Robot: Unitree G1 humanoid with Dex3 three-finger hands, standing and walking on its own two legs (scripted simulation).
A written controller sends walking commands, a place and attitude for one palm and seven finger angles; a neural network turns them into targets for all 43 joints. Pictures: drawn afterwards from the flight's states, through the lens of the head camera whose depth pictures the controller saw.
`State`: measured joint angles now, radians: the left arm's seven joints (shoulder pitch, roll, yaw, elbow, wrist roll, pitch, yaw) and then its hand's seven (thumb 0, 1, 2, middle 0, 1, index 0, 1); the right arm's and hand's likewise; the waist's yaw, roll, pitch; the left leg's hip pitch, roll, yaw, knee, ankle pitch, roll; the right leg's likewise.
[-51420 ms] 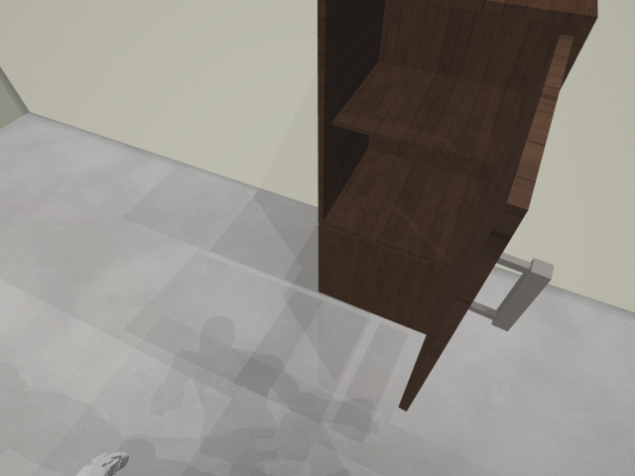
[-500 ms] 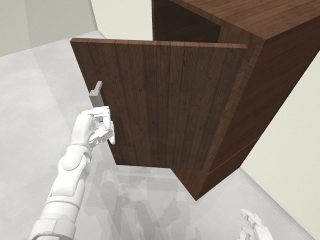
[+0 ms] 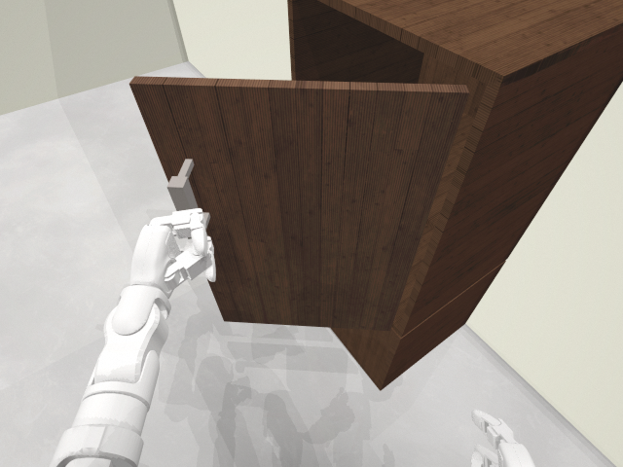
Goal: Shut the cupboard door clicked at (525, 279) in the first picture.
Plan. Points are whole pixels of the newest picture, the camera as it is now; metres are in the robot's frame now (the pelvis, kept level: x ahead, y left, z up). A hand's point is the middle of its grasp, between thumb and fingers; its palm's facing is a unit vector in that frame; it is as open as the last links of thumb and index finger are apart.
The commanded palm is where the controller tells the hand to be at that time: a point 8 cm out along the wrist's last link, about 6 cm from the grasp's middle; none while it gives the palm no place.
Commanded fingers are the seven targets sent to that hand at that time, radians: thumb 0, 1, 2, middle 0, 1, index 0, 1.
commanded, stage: push the door shut along its arc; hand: left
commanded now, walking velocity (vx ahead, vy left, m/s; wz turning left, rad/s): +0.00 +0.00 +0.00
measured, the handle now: (193, 204) +0.45 +0.20 +0.09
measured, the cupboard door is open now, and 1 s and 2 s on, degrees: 51 35 17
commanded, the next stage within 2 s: pull the fist back off the door in 1.82 s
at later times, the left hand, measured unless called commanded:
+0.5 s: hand (217, 219) +0.42 +0.15 +0.09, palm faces -0.15 -0.99 -0.03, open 3.1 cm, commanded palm +0.40 +0.20 +0.09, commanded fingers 0.00 0.90 0.90 -1.30 -1.50 -1.30 -1.50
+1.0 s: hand (240, 191) +0.47 +0.13 +0.09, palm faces -0.28 -0.96 -0.02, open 3.1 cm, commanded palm +0.47 +0.18 +0.09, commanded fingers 0.00 0.90 0.90 -1.30 -1.50 -1.30 -1.50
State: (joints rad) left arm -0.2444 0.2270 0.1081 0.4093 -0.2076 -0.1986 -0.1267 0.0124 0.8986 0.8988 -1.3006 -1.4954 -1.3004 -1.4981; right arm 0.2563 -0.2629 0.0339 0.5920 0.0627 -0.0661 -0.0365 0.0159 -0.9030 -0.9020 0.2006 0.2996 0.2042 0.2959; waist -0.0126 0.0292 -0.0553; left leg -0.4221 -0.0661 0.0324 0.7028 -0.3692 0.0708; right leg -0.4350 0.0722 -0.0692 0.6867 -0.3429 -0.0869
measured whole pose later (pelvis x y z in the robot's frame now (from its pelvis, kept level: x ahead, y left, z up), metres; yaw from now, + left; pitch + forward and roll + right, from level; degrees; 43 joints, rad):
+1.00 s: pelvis -0.01 +0.03 -0.02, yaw +0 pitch +14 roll -2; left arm -0.92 0.36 0.16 1.16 -0.17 -0.34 -0.33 0.01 0.90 0.90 -1.30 -1.50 -1.30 -1.50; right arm 0.39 -0.30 0.02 0.67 0.03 -0.04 -0.01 0.01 -0.90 -0.90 0.20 0.30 0.21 0.30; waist -0.14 0.03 -0.07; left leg -0.67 -0.08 0.04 0.82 -0.39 0.11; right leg -0.66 0.05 -0.07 0.78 -0.36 -0.05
